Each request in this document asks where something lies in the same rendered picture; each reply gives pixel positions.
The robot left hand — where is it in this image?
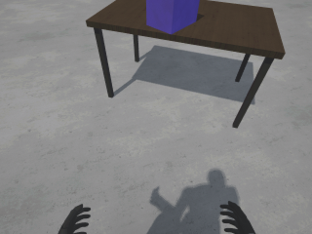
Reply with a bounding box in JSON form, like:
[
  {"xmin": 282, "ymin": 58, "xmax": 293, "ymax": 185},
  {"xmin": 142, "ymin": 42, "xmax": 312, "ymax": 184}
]
[{"xmin": 58, "ymin": 204, "xmax": 91, "ymax": 234}]

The robot right hand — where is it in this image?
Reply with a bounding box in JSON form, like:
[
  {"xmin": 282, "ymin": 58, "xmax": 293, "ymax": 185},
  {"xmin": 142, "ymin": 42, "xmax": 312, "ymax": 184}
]
[{"xmin": 220, "ymin": 201, "xmax": 255, "ymax": 234}]

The carton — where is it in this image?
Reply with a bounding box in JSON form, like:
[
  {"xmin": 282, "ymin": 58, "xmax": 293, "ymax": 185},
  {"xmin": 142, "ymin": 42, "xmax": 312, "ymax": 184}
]
[{"xmin": 146, "ymin": 0, "xmax": 200, "ymax": 35}]

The table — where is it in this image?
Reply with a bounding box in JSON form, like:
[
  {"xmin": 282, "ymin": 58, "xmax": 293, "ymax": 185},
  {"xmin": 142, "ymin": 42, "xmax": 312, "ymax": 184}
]
[{"xmin": 86, "ymin": 0, "xmax": 286, "ymax": 129}]

